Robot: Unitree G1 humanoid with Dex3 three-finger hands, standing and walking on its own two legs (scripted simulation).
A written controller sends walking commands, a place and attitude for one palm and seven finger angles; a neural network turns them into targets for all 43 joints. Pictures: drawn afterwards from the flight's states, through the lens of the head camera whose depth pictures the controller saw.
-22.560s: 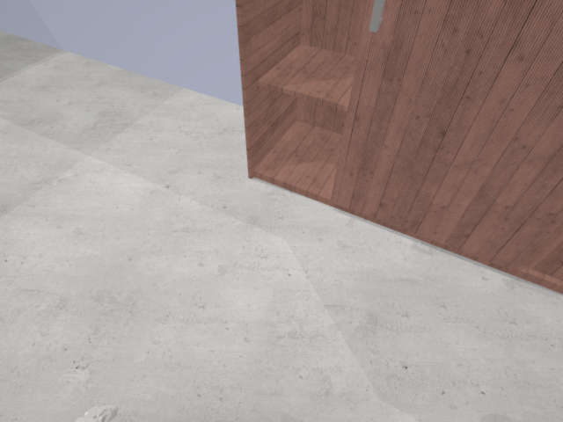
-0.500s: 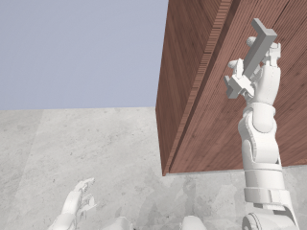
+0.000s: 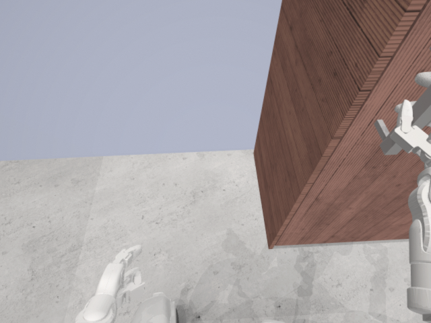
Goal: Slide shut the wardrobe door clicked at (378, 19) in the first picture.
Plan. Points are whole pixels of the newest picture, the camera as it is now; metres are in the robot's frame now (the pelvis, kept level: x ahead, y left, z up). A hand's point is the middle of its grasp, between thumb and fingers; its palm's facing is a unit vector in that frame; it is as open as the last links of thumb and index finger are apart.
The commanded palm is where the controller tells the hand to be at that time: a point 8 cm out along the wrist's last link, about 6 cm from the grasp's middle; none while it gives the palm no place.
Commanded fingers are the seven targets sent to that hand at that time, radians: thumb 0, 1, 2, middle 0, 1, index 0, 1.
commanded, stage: stop walking and hold the door there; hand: right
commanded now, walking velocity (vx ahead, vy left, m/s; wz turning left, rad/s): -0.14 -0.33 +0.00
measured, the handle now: (412, 104) +0.39 -0.33 +0.17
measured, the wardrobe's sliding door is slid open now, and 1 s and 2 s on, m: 0.00 0.00 0.00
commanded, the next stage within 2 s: none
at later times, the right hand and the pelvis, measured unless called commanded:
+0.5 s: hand (402, 126) +0.35 -0.30 +0.16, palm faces +0.60 +0.75 -0.26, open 6.6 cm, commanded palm +0.30 -0.34 +0.15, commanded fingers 0.00 -0.90 -0.90 0.45 1.40 0.45 1.40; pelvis +0.01 +0.05 -0.01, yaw +2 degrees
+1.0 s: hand (404, 127) +0.35 -0.31 +0.16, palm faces +0.59 +0.75 -0.30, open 6.2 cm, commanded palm +0.30 -0.34 +0.15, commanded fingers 0.00 -0.90 -0.90 0.45 1.40 0.45 1.40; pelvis +0.01 +0.05 +0.00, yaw +2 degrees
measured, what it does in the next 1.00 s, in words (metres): steps on the spot: left foot, then right foot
